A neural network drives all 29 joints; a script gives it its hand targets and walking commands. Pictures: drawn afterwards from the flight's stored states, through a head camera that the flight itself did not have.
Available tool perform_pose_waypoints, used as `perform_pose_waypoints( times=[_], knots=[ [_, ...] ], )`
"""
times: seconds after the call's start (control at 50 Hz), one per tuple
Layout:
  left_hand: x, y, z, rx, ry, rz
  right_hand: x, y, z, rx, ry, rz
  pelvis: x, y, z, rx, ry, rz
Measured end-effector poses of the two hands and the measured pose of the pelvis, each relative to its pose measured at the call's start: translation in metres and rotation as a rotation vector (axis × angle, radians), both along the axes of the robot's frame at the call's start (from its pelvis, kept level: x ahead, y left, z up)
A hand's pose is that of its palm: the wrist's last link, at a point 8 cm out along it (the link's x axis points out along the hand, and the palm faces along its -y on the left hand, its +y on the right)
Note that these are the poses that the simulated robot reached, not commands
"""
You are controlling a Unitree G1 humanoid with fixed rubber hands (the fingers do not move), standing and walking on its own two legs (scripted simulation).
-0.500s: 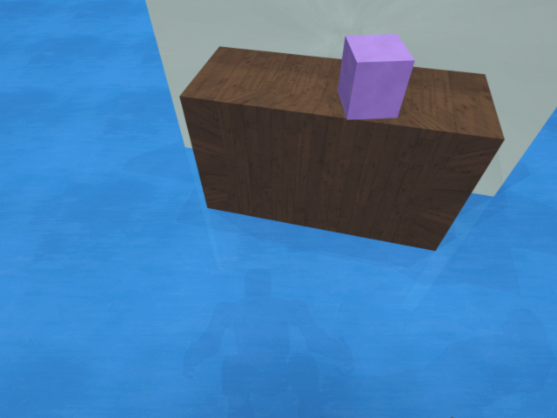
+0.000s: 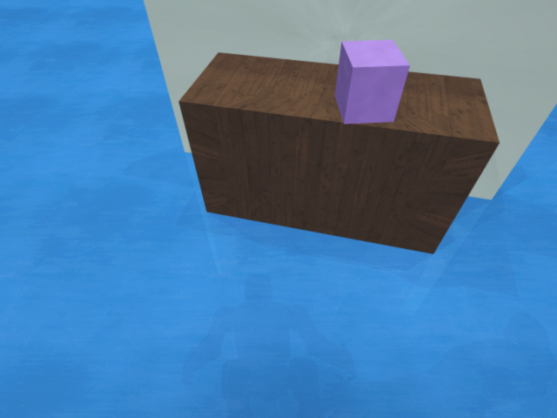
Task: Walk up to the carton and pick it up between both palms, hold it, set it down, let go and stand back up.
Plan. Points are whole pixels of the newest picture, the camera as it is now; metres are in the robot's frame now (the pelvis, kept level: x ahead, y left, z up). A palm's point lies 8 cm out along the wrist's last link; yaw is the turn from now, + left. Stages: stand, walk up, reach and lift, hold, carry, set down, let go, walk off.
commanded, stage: stand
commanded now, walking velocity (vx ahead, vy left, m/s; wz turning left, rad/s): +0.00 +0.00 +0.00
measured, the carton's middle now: (368, 82) +1.10 -0.30 -0.08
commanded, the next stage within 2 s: walk up in 0.68 s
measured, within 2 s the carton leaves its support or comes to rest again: neither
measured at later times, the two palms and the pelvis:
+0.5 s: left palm out of the picture +0.08 +0.27 -0.12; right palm out of the picture +0.07 -0.28 -0.13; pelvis +0.00 -0.01 +0.00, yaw +0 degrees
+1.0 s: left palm out of the picture +0.09 +0.28 -0.13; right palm out of the picture +0.07 -0.31 -0.13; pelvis +0.02 -0.02 -0.02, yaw -4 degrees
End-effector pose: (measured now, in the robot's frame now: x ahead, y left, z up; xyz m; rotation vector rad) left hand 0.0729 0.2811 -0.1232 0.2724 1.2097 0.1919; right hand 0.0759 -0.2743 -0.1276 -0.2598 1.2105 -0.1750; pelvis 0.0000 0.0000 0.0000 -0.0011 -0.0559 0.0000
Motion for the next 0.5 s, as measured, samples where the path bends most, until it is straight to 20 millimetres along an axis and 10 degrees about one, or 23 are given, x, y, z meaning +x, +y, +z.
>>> perform_pose_waypoints(
  times=[0.5],
  knots=[
    [0.0063, -0.0069, 0.0024, 0.006, -0.004, -0.015, -0.0035, -0.0097, -0.0006, -0.001, 0.013, -0.007, 0.0022, -0.0076, 0.0006, 0.0, 0.001, -0.003]
  ],
)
